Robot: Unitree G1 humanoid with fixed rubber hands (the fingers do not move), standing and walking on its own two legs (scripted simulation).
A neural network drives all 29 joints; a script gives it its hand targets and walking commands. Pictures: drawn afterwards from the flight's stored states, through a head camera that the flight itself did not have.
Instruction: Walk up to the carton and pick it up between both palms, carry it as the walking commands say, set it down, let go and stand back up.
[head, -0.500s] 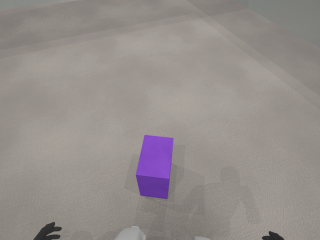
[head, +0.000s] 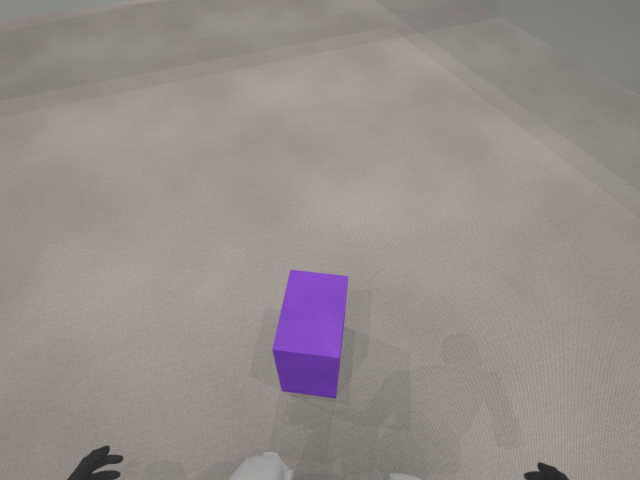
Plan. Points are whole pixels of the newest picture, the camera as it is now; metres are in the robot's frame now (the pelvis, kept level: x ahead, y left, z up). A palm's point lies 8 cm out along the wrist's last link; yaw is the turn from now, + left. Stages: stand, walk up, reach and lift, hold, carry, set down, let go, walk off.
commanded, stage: walk up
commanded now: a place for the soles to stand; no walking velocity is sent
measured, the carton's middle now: (313, 335) +0.58 +0.03 -0.58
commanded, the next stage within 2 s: none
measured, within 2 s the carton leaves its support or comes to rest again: neither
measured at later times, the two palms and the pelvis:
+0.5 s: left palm out of the picture +0.11 +0.30 -0.08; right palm out of the picture +0.09 -0.31 -0.09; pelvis +0.00 +0.00 +0.00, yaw +0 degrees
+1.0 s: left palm out of the picture +0.05 +0.39 -0.10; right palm (505, 478) +0.15 -0.23 -0.10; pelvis +0.04 +0.07 -0.01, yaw +1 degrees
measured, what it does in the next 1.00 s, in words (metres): steps on the spot: left foot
